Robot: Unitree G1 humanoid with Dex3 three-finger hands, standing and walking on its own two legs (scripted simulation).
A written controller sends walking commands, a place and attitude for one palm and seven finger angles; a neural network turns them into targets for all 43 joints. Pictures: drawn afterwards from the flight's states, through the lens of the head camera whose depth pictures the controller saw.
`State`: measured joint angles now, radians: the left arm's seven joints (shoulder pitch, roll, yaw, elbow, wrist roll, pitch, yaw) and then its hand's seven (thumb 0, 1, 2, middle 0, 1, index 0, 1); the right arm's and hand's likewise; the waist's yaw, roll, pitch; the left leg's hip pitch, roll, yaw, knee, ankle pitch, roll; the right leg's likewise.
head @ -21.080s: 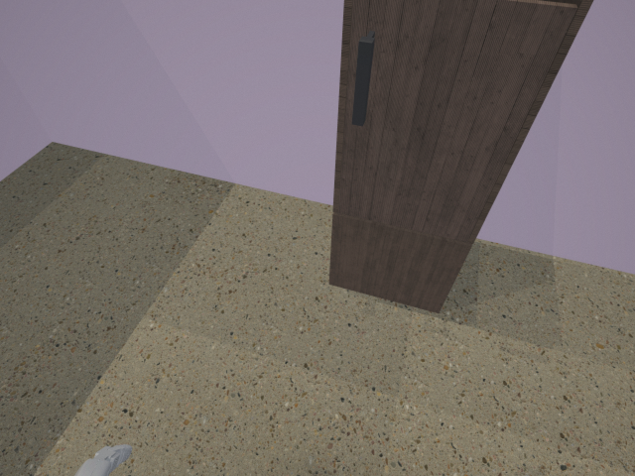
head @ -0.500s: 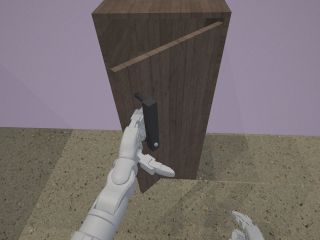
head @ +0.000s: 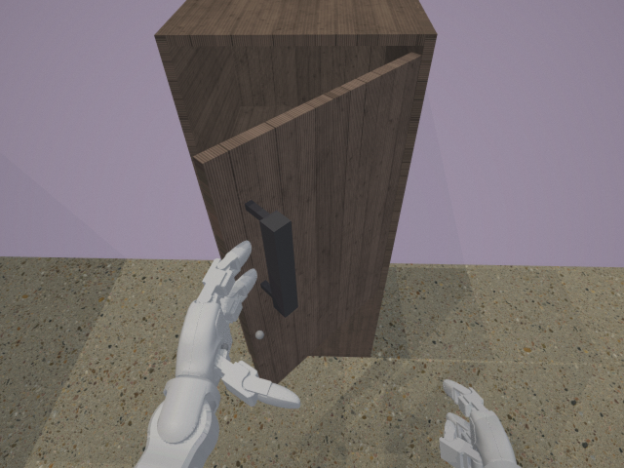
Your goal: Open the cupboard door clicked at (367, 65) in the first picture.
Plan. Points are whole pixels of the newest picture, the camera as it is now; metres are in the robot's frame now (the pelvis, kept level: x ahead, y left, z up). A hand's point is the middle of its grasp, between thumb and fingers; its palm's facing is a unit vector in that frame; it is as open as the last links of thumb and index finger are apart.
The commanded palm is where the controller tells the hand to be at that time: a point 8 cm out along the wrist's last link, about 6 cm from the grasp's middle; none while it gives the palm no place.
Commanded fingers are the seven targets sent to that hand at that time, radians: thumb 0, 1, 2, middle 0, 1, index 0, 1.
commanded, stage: slide the hand sideways off the handle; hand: left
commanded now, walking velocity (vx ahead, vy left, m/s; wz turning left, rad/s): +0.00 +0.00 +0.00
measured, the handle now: (270, 260) +0.35 +0.09 +0.10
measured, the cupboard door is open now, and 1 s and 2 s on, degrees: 46 46 46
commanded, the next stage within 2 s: draw the hand back to the body in 0.40 s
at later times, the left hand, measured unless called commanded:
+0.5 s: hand (213, 379) +0.19 +0.12 +0.09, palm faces +0.04 -1.00 -0.03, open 16.3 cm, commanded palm +0.17 +0.17 +0.10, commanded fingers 0.00 -0.50 0.30 -0.15 -0.30 -0.15 -0.30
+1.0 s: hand (150, 369) +0.19 +0.18 +0.12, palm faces +0.04 -1.00 -0.07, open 16.2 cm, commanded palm +0.15 +0.24 +0.13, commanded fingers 0.00 -0.29 0.39 -0.16 -0.30 -0.16 -0.30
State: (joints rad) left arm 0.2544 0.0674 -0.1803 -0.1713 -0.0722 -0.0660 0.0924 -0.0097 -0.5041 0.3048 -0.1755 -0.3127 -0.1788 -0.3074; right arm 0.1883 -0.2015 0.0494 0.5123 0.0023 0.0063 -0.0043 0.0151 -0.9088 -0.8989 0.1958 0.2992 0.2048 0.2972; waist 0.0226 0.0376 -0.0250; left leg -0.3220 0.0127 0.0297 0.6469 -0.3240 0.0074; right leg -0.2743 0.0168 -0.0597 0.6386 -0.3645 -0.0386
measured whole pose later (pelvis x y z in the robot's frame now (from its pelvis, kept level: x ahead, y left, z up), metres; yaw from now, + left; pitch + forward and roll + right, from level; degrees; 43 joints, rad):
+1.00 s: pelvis +0.00 +0.01 +0.00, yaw +1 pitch +0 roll -1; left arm 0.49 0.22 0.10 -0.42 -0.25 -0.03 -0.16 -0.01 -0.48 0.31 -0.15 -0.30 -0.16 -0.30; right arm 0.25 -0.23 0.06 0.53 0.04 -0.20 -0.07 0.02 -0.91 -0.90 0.20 0.30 0.21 0.30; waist 0.05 0.06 -0.06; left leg -0.36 0.00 0.00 0.71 -0.35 0.02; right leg -0.29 0.01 -0.08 0.67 -0.38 -0.02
